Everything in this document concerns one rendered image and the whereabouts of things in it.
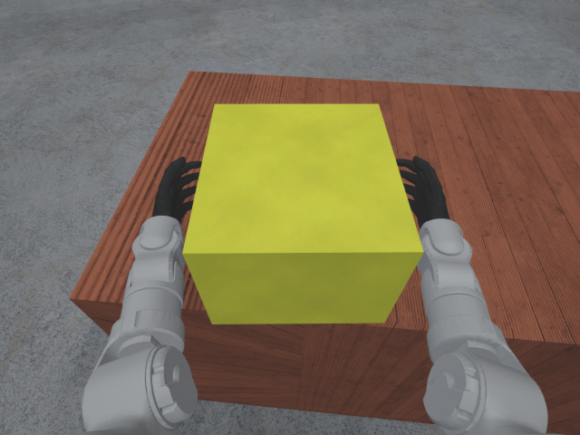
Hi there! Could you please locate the right robot upper arm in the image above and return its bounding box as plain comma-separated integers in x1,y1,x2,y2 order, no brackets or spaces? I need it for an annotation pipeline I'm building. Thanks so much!
423,350,565,435

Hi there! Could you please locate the left robot forearm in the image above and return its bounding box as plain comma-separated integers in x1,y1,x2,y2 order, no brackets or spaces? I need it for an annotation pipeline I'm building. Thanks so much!
82,216,186,432

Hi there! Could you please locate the robot right hand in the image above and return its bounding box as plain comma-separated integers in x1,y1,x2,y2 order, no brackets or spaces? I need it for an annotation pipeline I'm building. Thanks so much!
396,156,450,228

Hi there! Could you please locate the right robot forearm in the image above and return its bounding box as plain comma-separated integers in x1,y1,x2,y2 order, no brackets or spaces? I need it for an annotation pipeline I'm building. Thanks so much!
417,218,548,428

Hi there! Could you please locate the carton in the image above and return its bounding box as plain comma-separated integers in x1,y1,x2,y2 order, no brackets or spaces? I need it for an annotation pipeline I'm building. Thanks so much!
182,104,424,324

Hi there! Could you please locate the pedestal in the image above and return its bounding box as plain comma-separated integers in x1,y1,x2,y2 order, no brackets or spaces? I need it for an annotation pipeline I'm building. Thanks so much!
69,71,580,435

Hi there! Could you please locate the left robot upper arm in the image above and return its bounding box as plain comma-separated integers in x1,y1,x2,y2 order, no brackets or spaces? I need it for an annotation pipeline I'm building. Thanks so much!
76,344,198,435

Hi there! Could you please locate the robot left hand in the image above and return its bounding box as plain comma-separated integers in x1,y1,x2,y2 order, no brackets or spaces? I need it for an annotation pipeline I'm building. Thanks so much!
152,157,202,224

